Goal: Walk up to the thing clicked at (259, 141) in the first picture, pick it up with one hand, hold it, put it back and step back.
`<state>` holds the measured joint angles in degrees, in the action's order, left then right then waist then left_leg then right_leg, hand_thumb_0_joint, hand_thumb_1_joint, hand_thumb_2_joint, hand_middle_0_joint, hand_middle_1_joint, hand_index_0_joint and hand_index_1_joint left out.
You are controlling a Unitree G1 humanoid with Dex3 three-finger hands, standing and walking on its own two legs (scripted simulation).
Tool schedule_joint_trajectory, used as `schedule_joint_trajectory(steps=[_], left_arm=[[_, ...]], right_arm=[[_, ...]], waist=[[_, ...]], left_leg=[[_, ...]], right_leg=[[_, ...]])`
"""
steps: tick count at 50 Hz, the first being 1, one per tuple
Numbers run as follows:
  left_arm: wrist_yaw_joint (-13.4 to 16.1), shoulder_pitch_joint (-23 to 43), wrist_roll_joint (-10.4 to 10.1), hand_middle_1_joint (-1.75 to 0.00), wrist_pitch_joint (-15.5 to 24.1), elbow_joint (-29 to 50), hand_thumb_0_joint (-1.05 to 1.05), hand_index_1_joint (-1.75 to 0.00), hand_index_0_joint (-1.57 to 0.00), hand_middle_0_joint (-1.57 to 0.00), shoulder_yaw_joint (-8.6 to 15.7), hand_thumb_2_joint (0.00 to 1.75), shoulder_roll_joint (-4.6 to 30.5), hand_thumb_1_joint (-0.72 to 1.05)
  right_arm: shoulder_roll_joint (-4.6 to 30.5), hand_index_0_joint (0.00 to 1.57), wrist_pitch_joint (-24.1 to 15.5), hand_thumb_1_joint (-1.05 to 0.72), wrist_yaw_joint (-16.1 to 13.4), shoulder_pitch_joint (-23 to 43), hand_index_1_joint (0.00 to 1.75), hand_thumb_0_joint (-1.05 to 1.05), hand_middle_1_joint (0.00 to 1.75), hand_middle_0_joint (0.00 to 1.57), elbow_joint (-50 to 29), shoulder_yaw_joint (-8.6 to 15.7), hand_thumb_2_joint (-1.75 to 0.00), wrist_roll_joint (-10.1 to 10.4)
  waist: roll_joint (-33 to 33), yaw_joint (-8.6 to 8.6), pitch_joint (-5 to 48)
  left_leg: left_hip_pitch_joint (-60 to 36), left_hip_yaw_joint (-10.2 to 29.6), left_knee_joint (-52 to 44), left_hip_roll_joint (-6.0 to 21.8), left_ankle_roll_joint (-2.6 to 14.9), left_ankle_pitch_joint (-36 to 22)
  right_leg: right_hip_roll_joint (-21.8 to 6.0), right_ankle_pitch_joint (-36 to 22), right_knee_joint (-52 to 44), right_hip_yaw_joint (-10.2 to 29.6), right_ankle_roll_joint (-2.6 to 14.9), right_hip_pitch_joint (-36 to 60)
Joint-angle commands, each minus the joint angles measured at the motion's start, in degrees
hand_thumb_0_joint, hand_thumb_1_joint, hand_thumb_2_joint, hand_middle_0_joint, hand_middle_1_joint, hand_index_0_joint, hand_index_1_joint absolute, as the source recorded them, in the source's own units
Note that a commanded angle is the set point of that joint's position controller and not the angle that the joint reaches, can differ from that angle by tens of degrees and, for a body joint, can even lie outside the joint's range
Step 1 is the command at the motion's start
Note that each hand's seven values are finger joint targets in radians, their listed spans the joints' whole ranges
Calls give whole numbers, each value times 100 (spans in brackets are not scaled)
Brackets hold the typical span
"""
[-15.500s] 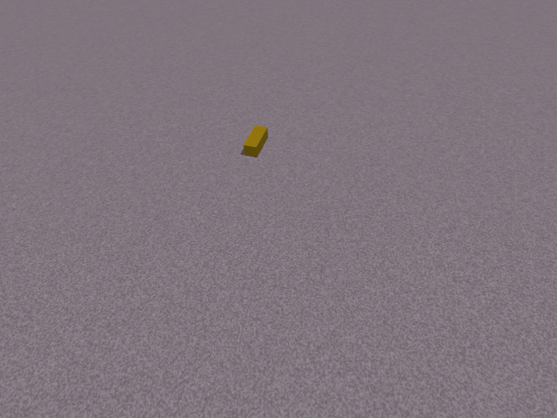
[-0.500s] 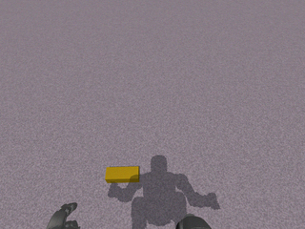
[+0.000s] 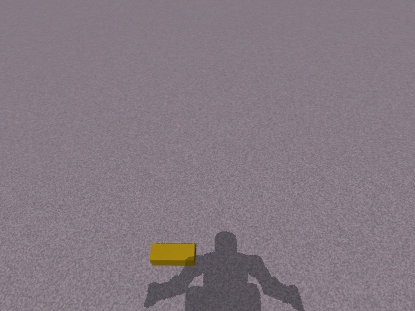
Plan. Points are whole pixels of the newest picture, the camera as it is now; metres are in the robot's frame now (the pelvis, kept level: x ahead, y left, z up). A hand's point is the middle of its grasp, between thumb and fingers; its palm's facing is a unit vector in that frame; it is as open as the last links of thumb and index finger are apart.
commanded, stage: walk up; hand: left
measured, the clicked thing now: (173, 254) +0.50 +0.23 -0.74
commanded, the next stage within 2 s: stand in 1.70 s
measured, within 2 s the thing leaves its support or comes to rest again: neither
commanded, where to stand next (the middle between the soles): +0.11 +0.00 m, yaw -1 degrees
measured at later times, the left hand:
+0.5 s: hand out of the picture +0.15 +0.24 -0.15, palm faces -0.01 -0.91 -0.41, open 7.4 cm
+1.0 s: hand (105, 285) +0.22 +0.28 -0.17, palm faces -0.02 -0.92 -0.40, open 7.4 cm
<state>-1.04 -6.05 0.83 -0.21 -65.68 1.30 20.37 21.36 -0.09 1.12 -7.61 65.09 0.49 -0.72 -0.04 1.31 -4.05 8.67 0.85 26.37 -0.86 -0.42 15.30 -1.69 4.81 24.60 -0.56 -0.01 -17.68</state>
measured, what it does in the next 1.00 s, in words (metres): steps on the spot: left foot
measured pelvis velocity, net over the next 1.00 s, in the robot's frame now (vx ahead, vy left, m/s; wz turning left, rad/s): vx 0.10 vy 0.01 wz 0.00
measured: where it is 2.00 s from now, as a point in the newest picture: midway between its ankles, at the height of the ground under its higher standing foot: outside the picture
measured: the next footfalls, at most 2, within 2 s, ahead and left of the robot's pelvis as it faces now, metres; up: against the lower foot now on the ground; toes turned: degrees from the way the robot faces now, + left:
left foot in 0.84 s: +0.20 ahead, +0.12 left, +0.00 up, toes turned -2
right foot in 1.14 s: +0.08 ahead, -0.11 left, +0.00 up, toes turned -2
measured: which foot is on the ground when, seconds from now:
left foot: down 0.00-0.46, up 0.48-0.82, down 0.84-1.00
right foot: down 0.00-0.86, up 0.88-1.00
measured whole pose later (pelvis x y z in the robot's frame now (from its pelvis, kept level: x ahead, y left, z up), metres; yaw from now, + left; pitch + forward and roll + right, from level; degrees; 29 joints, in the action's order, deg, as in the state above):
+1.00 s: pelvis +0.10 +0.01 -0.02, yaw +0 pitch -2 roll -1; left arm 2.5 -4.5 -1.0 -1.3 -51.1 2.0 23.6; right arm 20.6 2.0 0.6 -5.6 49.8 2.5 -1.1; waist 1.0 -0.3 -11.4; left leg 23.6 -0.1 40.3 0.8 1.5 15.2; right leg 2.8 32.6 65.5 4.1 1.4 -25.3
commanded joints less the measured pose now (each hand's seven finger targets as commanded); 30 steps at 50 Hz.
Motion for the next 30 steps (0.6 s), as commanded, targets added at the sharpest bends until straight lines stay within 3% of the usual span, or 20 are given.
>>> schedule_joint_trajectory(steps=[1,8,11,12,13,14,15,16,17,18,19,20,21,22,23,24,25,26,27,30], left_arm=[[56,503,-58,-30,160,374,0,-30,-20,-20,233,90,1235,90],[61,403,-97,-30,145,264,0,-30,-20,-20,233,90,1163,90],[77,505,-105,-30,146,281,0,-30,-20,-20,239,90,1146,90],[-20,167,25,-30,176,480,0,-30,-20,-20,323,90,1332,90],[-63,243,64,-30,144,500,0,-30,-20,-20,353,90,1346,90],[-100,464,85,-30,125,667,0,-30,-20,-20,372,90,1284,90],[-117,738,100,-30,123,869,0,-30,-20,-20,386,90,1233,90],[-117,781,100,-30,170,1003,0,-30,-20,-20,396,90,1201,90],[-121,583,70,-30,226,1011,0,-30,-20,-20,383,90,1180,90],[-157,383,46,-30,263,1026,0,-30,-20,-20,397,90,1222,90],[-186,54,33,-30,279,1005,0,-30,-20,-20,413,90,1165,90],[-167,-330,40,-30,326,868,0,-30,-20,-20,453,90,1115,90],[-92,-813,48,-30,368,658,0,-30,-20,-20,510,90,1185,90],[19,-1190,90,-30,417,608,0,-30,-20,-20,589,90,1412,90],[105,-1346,116,-30,471,726,0,-30,-20,-20,706,90,2071,90],[109,-1054,102,-30,458,961,0,-30,-20,-20,713,90,2342,90],[115,-915,29,-30,473,1106,0,-30,-20,-20,649,90,2065,90],[145,-884,0,-30,501,1166,0,-30,-20,-20,589,90,1901,90],[191,-775,-26,-30,510,1238,0,-30,-20,-20,557,90,1803,90],[277,-637,-2,-30,536,1380,0,-30,-20,-20,462,90,1624,90]], right_arm=[[1212,20,-152,-90,-110,219,30,0,30,20,-206,210,-90,9],[1205,20,-190,-90,-149,433,30,0,30,20,-183,211,-90,20],[1180,20,-181,-90,-167,399,30,0,30,20,-182,219,-90,31],[1440,20,-272,-90,-80,-245,30,0,30,20,-362,385,-90,-74],[1627,20,-261,-90,-50,-429,30,0,30,20,-288,481,-90,-155],[1740,20,-243,-90,-49,-495,30,0,30,20,-345,560,-90,-170],[1747,20,-247,-90,-65,-454,30,0,30,20,-467,617,-90,-162],[1748,20,-307,-90,-88,-254,30,0,30,20,-605,643,-90,-168],[1596,20,-355,-90,-118,-121,30,0,30,20,-718,595,-90,-150],[1567,20,-369,-90,-103,-153,30,0,30,20,-822,590,-90,-160],[1648,20,-364,-90,-73,11,30,0,30,20,-943,613,-90,-164],[1619,20,-317,-90,-29,226,30,0,30,20,-1056,599,-90,-143],[1288,20,-258,-90,-21,144,30,0,30,20,-1117,496,-90,-123],[963,20,-214,-90,-16,-161,30,0,30,20,-1170,372,-90,-55],[714,20,-180,-90,-30,-432,30,0,30,20,-1334,285,-90,-17],[1233,20,-76,-90,-118,-405,30,0,30,20,-1249,452,-90,-86],[1349,20,-49,-90,-105,-590,30,0,30,20,-1149,500,-90,-62],[1291,20,-45,-90,-75,-587,30,0,30,20,-1146,490,-90,-53],[1282,20,-30,-90,-65,-724,30,0,30,20,-1150,496,-90,-58],[1121,20,93,-90,-14,-828,30,0,30,20,-1137,493,-90,-79]], waist=[[217,-42,393],[-11,34,470],[21,-31,553],[-61,-201,1118],[-411,-277,678],[-735,-381,32],[-871,-451,-653],[-683,-389,-1003],[-406,-231,-782],[-467,-218,-418],[-751,-73,-180],[-876,162,-23],[-429,289,233],[502,370,492],[1676,284,642],[868,241,403],[313,99,198],[259,79,112],[309,-41,126],[469,-139,242]], left_leg=[[359,583,-834,630,266,223],[338,593,-1029,799,249,-435],[246,532,-1019,797,211,-809],[-106,524,-1020,638,531,1830],[-256,966,-1323,832,711,3108],[-387,1538,-1728,1290,945,3558],[-227,2061,-2041,1857,1176,3206],[-289,2095,-1961,2035,1272,2119],[-473,1790,-1687,1861,1239,1321],[-632,1405,-1475,1608,1168,1083],[-457,1037,-1219,1474,1099,1019],[225,616,-699,1270,939,460],[693,287,142,917,705,-137],[1307,-123,1357,469,524,107],[2291,-246,2548,-280,227,1696],[2067,536,3063,65,312,2005],[2076,739,3443,160,321,1667],[2243,774,3545,234,334,1414],[2163,827,3446,377,301,1153],[1576,708,2874,456,127,852]], right_leg=[[-648,1490,-838,995,152,476],[-563,222,-525,729,113,925],[-601,-298,-474,715,110,1083],[-140,2294,-106,411,307,1094],[13,3046,314,263,251,97],[162,2671,962,-26,150,-926],[56,1957,1628,-58,69,-1585],[-230,1686,1657,249,90,-1820],[-323,1680,1592,332,118,-1645],[-253,1735,1290,187,135,-1336],[-257,1528,865,70,161,-722],[-112,1007,377,-126,173,469],[136,707,66,-124,99,1585],[-221,767,-365,453,85,2364],[-1772,1338,-1241,3056,617,2504],[-2296,1692,-1139,3573,1270,1639],[-2098,1308,-964,3071,1311,1547],[-1900,483,-833,2576,1245,1558],[-1711,80,-784,2085,1052,1399],[-1451,-2276,-345,993,1038,918]])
